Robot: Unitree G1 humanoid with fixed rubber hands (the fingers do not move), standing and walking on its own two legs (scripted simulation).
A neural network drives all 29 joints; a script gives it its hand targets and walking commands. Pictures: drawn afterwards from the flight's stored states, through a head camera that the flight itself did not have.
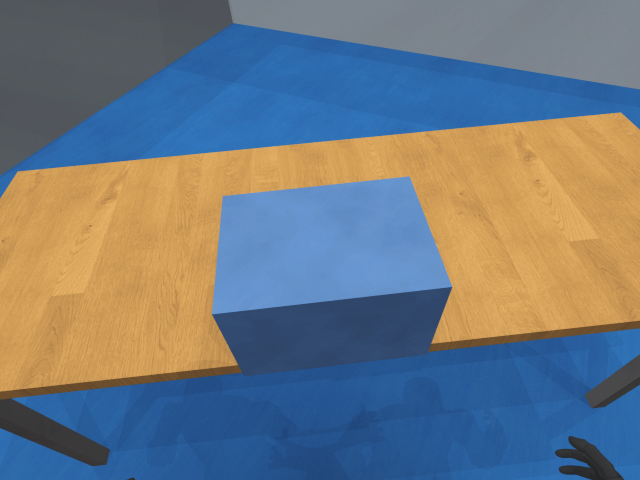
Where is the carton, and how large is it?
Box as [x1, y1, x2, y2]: [212, 176, 451, 375]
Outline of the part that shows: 409,176 223,196 212,315 244,375 426,354 449,294 451,285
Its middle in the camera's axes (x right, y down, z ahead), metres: +0.01 +0.06 +0.61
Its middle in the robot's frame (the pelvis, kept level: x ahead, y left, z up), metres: +0.41 +0.02 -0.03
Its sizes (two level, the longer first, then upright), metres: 0.294 0.209 0.196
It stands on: a table, 0.65 m high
